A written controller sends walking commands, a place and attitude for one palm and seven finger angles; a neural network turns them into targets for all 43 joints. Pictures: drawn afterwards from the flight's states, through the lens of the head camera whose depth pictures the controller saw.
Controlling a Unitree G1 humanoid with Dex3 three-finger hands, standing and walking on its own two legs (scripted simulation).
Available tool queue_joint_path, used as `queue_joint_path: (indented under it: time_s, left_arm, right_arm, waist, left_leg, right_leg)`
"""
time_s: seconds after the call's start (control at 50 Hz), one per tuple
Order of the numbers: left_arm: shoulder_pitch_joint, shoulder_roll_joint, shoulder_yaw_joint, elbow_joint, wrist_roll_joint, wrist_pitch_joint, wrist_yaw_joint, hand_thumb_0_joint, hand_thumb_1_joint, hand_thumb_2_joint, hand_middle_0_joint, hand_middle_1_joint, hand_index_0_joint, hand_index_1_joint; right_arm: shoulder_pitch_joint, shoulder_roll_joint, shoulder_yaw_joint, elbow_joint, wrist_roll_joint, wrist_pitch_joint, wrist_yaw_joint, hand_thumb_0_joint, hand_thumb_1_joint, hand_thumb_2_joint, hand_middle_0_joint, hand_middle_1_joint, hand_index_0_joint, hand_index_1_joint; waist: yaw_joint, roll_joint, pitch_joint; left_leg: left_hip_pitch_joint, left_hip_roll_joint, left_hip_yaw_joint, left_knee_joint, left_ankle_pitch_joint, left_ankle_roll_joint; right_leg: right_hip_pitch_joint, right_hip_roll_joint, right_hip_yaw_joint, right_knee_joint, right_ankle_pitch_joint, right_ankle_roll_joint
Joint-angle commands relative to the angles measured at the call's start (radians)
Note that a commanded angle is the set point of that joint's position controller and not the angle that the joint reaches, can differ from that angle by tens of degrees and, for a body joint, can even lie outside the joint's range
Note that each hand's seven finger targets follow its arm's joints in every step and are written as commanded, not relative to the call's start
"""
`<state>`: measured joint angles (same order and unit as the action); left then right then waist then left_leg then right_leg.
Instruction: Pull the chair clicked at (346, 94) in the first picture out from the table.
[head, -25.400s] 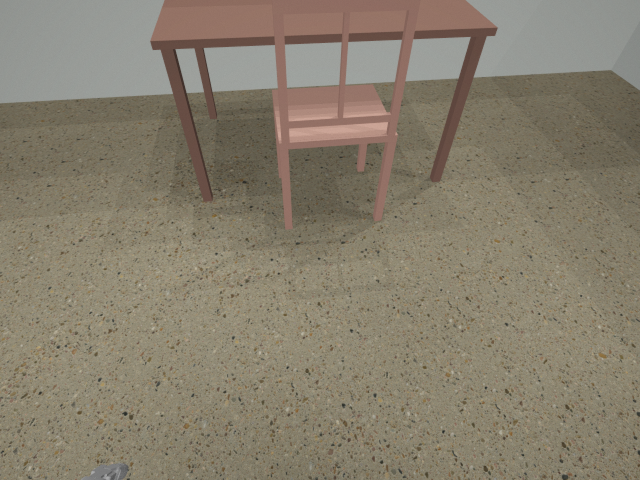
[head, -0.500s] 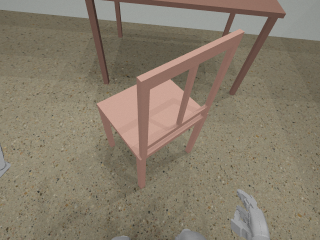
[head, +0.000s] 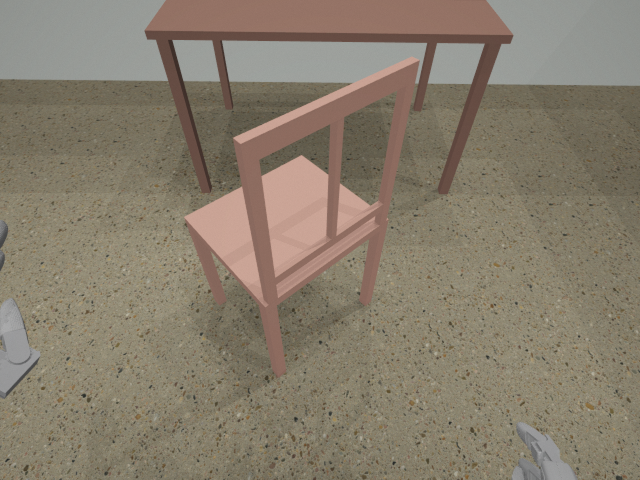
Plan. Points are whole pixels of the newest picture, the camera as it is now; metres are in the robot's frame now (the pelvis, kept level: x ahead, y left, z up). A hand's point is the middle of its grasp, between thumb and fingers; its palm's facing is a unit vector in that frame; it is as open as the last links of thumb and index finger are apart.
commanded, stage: stop stepping back and stand still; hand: left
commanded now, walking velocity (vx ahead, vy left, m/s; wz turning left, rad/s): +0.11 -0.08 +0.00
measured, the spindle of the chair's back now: (333, 185) +0.68 -0.02 -0.08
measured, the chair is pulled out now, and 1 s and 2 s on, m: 0.55 0.55 0.55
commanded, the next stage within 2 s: let the arm hang, fingers relaxed in 0.96 s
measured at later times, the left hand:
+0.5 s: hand (12, 346) +0.21 +0.28 +0.15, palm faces +0.43 -0.78 -0.45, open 7.4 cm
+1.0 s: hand (2, 325) +0.23 +0.30 +0.15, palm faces +0.40 -0.78 -0.48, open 7.4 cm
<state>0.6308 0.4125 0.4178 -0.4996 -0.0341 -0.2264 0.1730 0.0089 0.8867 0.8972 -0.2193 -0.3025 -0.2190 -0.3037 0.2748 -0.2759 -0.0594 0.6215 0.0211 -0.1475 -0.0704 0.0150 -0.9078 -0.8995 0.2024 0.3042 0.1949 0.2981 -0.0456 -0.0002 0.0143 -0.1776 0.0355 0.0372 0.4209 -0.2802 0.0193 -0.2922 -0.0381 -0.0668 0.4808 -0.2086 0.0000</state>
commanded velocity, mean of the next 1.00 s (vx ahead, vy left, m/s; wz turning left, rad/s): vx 0.03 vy -0.01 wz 0.00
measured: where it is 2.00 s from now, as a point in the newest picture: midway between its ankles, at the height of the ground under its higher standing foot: outside the picture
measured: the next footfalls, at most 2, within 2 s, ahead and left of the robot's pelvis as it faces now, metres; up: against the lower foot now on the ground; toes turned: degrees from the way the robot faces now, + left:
none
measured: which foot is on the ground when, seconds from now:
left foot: down 0.00-1.00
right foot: down 0.00-1.00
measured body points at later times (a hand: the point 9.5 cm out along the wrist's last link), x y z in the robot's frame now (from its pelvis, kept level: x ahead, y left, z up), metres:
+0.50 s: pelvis +0.01 +0.01 +0.00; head +0.02 +0.02 +0.45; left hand +0.18 +0.32 +0.18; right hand +0.16 -0.22 -0.08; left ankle -0.03 +0.13 -0.74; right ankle +0.03 -0.11 -0.74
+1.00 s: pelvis +0.03 +0.03 +0.00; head +0.05 +0.04 +0.45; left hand +0.20 +0.34 +0.18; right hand +0.20 -0.20 -0.08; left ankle -0.03 +0.13 -0.74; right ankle +0.03 -0.11 -0.74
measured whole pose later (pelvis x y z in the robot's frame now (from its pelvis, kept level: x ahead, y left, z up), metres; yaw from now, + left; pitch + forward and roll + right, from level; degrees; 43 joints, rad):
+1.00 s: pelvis +0.03 +0.03 +0.00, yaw +0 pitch +0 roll -1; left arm 0.58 0.41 0.42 -0.49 -0.05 -0.21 0.16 0.01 0.89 0.90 -0.21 -0.30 -0.21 -0.30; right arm 0.19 -0.18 0.00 0.60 0.02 -0.09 -0.05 0.01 -0.91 -0.90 0.20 0.30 0.20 0.30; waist 0.00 0.00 0.05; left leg -0.12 0.02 0.04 0.46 -0.34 0.01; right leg -0.18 -0.02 -0.01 0.41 -0.22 0.04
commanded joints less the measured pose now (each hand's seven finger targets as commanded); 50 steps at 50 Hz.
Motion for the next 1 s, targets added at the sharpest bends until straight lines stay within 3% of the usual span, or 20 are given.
queue_joint_path:
  time_s: [0.0, 0.02, 0.04, 0.1, 0.16, 0.22, 0.26, 0.32, 0.44, 0.52, 0.58, 0.68, 0.74, 0.98]
  left_arm:
    - [0.016, 0.197, 0.164, -0.196, -0.003, -0.076, 0.014, 0.0, 0.9, 0.9, -0.2, -0.3, -0.2, -0.3]
    - [-0.023, 0.194, 0.164, -0.195, 0.005, -0.072, 0.016, 0.0, 0.9, 0.9, -0.2, -0.3, -0.2, -0.3]
    - [-0.074, 0.178, 0.147, -0.188, 0.009, -0.072, 0.015, 0.0, 0.9, 0.9, -0.2, -0.3, -0.2, -0.3]
    - [-0.165, 0.158, 0.119, -0.135, 0.013, -0.077, 0.017, 0.0, 0.9, 0.9, -0.2, -0.3, -0.2, -0.3]
    - [-0.193, 0.142, 0.098, -0.089, 0.017, -0.064, 0.016, 0.0, 0.9, 0.9, -0.2, -0.3, -0.2, -0.3]
    - [-0.219, 0.145, 0.086, -0.117, 0.016, -0.055, 0.013, 0.0, 0.9, 0.9, -0.2, -0.3, -0.2, -0.3]
    - [-0.206, 0.151, 0.095, -0.127, 0.014, -0.053, 0.013, 0.0, 0.9, 0.9, -0.2, -0.3, -0.2, -0.3]
    - [-0.203, 0.152, 0.096, -0.144, 0.014, -0.046, 0.013, 0.0, 0.9, 0.9, -0.2, -0.3, -0.2, -0.3]
    - [-0.145, 0.163, 0.121, -0.163, 0.005, -0.053, 0.014, 0.0, 0.9, 0.9, -0.2, -0.3, -0.2, -0.3]
    - [-0.084, 0.161, 0.119, -0.169, -0.003, -0.052, 0.011, 0.0, 0.9, 0.9, -0.2, -0.3, -0.2, -0.3]
    - [-0.05, 0.172, 0.132, -0.173, -0.008, -0.052, 0.01, 0.0, 0.9, 0.9, -0.2, -0.3, -0.2, -0.3]
    - [-0.035, 0.195, 0.154, -0.231, -0.012, -0.059, 0.011, 0.0, 0.9, 0.9, -0.2, -0.3, -0.2, -0.3]
    - [-0.019, 0.187, 0.152, -0.238, -0.013, -0.061, 0.01, 0.0, 0.9, 0.9, -0.2, -0.3, -0.2, -0.3]
    - [-0.073, 0.173, 0.128, -0.18, -0.016, -0.045, 0.009, 0.0, 0.9, 0.9, -0.2, -0.3, -0.2, -0.3]
  right_arm:
    - [-0.109, -0.068, -0.02, -0.164, 0.012, -0.072, 0.004, 0.0, -0.9, -0.9, 0.2, 0.3, 0.2, 0.3]
    - [-0.126, -0.058, -0.01, -0.165, 0.011, -0.069, 0.003, 0.0, -0.9, -0.9, 0.2, 0.3, 0.2, 0.3]
    - [-0.13, -0.058, -0.005, -0.161, 0.013, -0.07, 0.001, 0.0, -0.9, -0.9, 0.2, 0.3, 0.2, 0.3]
    - [-0.12, -0.063, -0.005, -0.14, 0.01, -0.081, -0.006, 0.0, -0.9, -0.9, 0.2, 0.3, 0.2, 0.3]
    - [-0.121, -0.064, -0.005, -0.133, 0.002, -0.082, -0.005, 0.0, -0.9, -0.9, 0.2, 0.3, 0.2, 0.3]
    - [-0.125, -0.054, 0.003, -0.13, -0.009, -0.077, -0.002, 0.0, -0.9, -0.9, 0.2, 0.3, 0.2, 0.3]
    - [-0.127, -0.047, 0.007, -0.125, -0.014, -0.073, 0.003, 0.0, -0.9, -0.9, 0.2, 0.3, 0.2, 0.3]
    - [-0.13, -0.043, 0.014, -0.132, -0.012, -0.065, 0.005, 0.0, -0.9, -0.9, 0.2, 0.3, 0.2, 0.3]
    - [-0.138, -0.039, 0.009, -0.139, -0.009, -0.051, 0.014, 0.0, -0.9, -0.9, 0.2, 0.3, 0.2, 0.3]
    - [-0.139, -0.041, 0.004, -0.153, -0.002, -0.036, 0.017, 0.0, -0.9, -0.9, 0.2, 0.3, 0.2, 0.3]
    - [-0.138, -0.045, -0.001, -0.158, 0.003, -0.021, 0.016, 0.0, -0.9, -0.9, 0.2, 0.3, 0.2, 0.3]
    - [-0.139, -0.047, -0.004, -0.174, 0.003, -0.005, 0.012, 0.0, -0.9, -0.9, 0.2, 0.3, 0.2, 0.3]
    - [-0.137, -0.044, -0.002, -0.177, 0.0, 0.0, 0.012, 0.0, -0.9, -0.9, 0.2, 0.3, 0.2, 0.3]
    - [-0.137, -0.046, 0.004, -0.169, 0.001, 0.014, 0.005, 0.0, -0.9, -0.9, 0.2, 0.3, 0.2, 0.3]
  waist:
    - [0.049, 0.178, -0.114]
    - [0.045, 0.241, -0.06]
    - [0.042, 0.233, -0.007]
    - [0.031, 0.103, 0.039]
    - [0.03, 0.037, 0.059]
    - [0.025, -0.011, 0.049]
    - [0.03, -0.002, 0.013]
    - [0.033, 0.002, 0.023]
    - [0.037, 0.053, -0.077]
    - [0.035, 0.049, -0.115]
    - [0.034, 0.059, -0.124]
    - [0.033, 0.094, -0.137]
    - [0.032, 0.125, -0.136]
    - [0.029, 0.068, -0.107]
  left_leg:
    - [0.004, 0.144, -0.115, -0.13, 0.074, 0.047]
    - [-0.103, 0.142, -0.122, -0.159, -0.042, 0.054]
    - [-0.219, 0.138, -0.116, -0.174, -0.174, 0.056]
    - [-0.276, 0.102, -0.109, -0.145, -0.326, 0.051]
    - [-0.254, 0.073, -0.102, -0.095, -0.389, 0.051]
    - [-0.183, 0.042, -0.084, -0.026, -0.278, 0.049]
    - [-0.141, 0.034, -0.077, -0.017, -0.214, 0.045]
    - [-0.134, 0.042, -0.084, -0.057, -0.191, 0.04]
    - [-0.034, 0.064, -0.066, -0.043, 0.132, 0.024]
    - [0.016, 0.076, -0.061, -0.024, 0.333, 0.008]
    - [0.031, 0.074, -0.05, -0.01, 0.42, -0.003]
    - [0.056, 0.079, -0.055, -0.009, 0.524, -0.014]
    - [0.078, 0.087, -0.053, -0.01, 0.565, -0.018]
    - [0.023, 0.072, -0.052, -0.032, 0.403, -0.017]
  right_leg:
    - [0.099, -0.052, 0.068, 0.004, -0.075, 0.009]
    - [0.119, -0.035, 0.051, 0.017, -0.095, 0.011]
    - [0.158, -0.026, 0.047, 0.031, -0.094, 0.011]
    - [0.145, -0.008, 0.08, -0.026, -0.156, 0.009]
    - [0.076, 0.0, 0.137, -0.099, -0.287, -0.005]
    - [0.035, -0.026, 0.208, -0.165, -0.292, -0.03]
    - [0.054, -0.038, 0.229, -0.181, -0.252, -0.033]
    - [0.067, -0.031, 0.208, -0.185, -0.216, -0.023]
    - [0.206, -0.04, 0.159, -0.102, 0.199, -0.022]
    - [0.25, -0.041, 0.121, -0.055, 0.391, -0.017]
    - [0.263, -0.045, 0.105, -0.04, 0.464, -0.017]
    - [0.26, -0.037, 0.078, -0.012, 0.474, -0.018]
    - [0.236, -0.027, 0.065, -0.004, 0.422, -0.016]
    - [0.256, -0.038, 0.087, -0.054, 0.42, -0.015]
